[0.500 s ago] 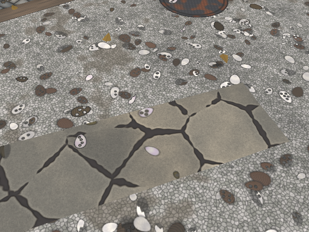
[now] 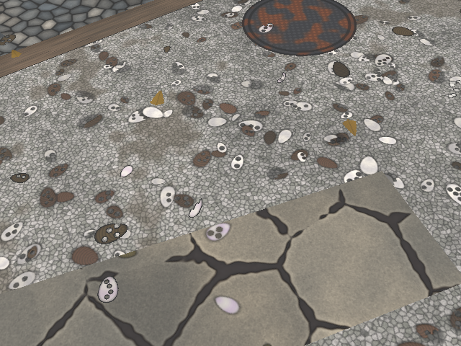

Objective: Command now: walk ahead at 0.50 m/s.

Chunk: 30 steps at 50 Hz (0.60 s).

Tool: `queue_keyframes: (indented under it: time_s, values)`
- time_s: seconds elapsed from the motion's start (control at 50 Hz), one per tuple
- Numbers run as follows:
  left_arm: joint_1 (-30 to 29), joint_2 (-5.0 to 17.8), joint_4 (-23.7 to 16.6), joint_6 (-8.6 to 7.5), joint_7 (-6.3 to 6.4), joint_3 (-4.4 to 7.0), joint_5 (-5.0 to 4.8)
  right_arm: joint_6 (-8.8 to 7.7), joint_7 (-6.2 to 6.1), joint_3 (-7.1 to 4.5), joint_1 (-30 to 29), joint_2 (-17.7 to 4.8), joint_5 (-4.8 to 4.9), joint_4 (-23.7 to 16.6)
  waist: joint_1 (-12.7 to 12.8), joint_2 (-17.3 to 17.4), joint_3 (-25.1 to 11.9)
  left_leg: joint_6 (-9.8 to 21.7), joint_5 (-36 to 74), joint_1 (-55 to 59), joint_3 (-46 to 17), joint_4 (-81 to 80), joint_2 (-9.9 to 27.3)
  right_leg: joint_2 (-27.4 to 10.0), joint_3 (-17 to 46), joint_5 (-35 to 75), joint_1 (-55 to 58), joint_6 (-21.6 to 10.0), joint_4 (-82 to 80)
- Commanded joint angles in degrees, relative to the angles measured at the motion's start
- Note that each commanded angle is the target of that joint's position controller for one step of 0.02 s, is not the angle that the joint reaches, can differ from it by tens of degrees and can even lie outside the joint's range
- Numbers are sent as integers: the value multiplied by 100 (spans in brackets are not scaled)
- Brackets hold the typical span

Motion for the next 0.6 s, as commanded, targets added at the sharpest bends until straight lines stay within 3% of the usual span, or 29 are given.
queue_keyframes:
  time_s: [0.02,0.08,0.16,0.26,0.3,0.34,0.36,0.38,0.4,0.42,0.44,0.46,0.48,0.5,0.52,0.56,0.6]
  values:
    - [10,671,-233,-149,6,158,0,36,-36,-114,176,-358,-51,-279,-101,-670,-308,-92,497,-832,-246,-229,467,-1504,1633,632,771,-993,-1601]
    - [224,837,-68,-161,76,209,-16,75,-60,-102,-355,-309,-109,-462,-21,-506,-87,-259,1255,-1267,-218,-1090,502,-1464,1251,1033,827,-1022,-1801]
    - [513,926,115,-102,157,221,-66,-4,16,-36,-1099,-139,-89,-643,224,-508,72,-280,2432,-1059,-19,-2545,308,-1214,717,1029,896,-792,-1868]
    - [1024,995,450,25,191,254,-123,-73,157,1,-1868,-156,-21,-916,457,-484,267,-151,2404,-1150,30,-3376,125,-1531,730,1091,1697,-761,-1616]
    - [1030,1043,524,89,219,285,-143,-101,218,-16,-1916,-243,-17,-983,368,-539,242,-4,2010,-1121,8,-3558,80,-1707,790,1460,2081,-684,-1358]
    - [908,1122,533,143,244,316,-145,-119,235,-89,-1533,-418,-22,-895,102,-670,-13,162,1589,-467,174,-3654,-114,-1718,752,2556,2261,-568,-866]
    - [785,1113,518,179,254,307,-144,-122,213,-187,-922,-576,-37,-711,-254,-664,-384,301,1613,422,356,-3795,-298,-1529,572,3408,2158,-452,-147]
    - [802,953,468,198,269,236,-98,-116,159,-329,19,-869,-64,-424,-635,-522,-1039,506,1755,1892,229,-3670,-168,-1219,351,3286,1562,-277,1019]
    - [1266,464,289,126,234,64,-8,-94,108,-466,829,-1435,-178,-291,-630,479,-1997,1249,1504,4217,-1829,-3558,1268,-569,67,1317,-460,84,3172]
    - [1427,201,385,2,203,-26,-50,-54,122,-423,997,-1246,-62,-198,-606,1370,-2474,1814,539,5009,-3904,-4461,1928,164,533,-2326,-1881,274,4529]
    - [987,819,304,-109,165,130,-227,-57,116,-290,689,-857,-27,-254,-702,837,-1757,1521,-40,4491,-3453,-4681,1790,-196,1056,-2332,-2501,155,5046]
    - [539,912,175,-162,153,157,-341,-62,87,-239,283,-670,-73,-344,-601,560,-1091,1280,100,3704,-2613,-4807,1612,-490,933,-1844,-2627,71,4961]
    - [335,860,151,-153,178,163,-302,-85,88,-191,-90,-507,-117,-367,-424,215,-620,1139,492,2890,-2000,-5041,1395,-736,827,-1368,-2444,87,4585]
    - [331,830,182,-86,208,211,-233,-134,92,-140,-335,-312,-156,-383,-246,274,-392,1015,839,2366,-1545,-5236,1203,-919,872,-1042,-2163,108,4239]
    - [496,710,246,2,213,211,-213,-165,100,-128,-455,-263,-195,-363,-102,387,-318,957,1041,1992,-1233,-5415,1102,-991,910,-839,-1820,141,4119]
    - [617,470,284,144,222,186,-212,-234,98,-158,-471,-318,-204,-269,16,321,-194,1000,1459,1625,-760,-5690,1073,-1029,927,-610,-1690,223,3950]
    - [335,457,131,177,260,192,-83,-250,78,-172,-405,-465,-208,-125,101,116,6,1116,2989,1435,-450,-5673,1009,-1002,810,-311,-1807,362,3421]
Velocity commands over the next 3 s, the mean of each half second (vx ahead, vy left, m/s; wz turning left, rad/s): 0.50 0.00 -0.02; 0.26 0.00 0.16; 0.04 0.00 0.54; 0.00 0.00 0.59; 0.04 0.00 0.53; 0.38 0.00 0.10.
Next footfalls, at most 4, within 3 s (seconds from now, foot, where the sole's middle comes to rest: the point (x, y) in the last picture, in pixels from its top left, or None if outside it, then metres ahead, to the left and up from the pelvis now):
0.38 left None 0.39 0.15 -0.78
0.84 right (277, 298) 0.62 -0.08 -0.78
1.26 left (195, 336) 0.51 0.17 -0.78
1.74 right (261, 298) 0.62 -0.03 -0.78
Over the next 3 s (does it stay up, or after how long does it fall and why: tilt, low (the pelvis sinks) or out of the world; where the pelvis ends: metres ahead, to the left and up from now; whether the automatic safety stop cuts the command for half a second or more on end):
stays up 0.60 0.24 0.00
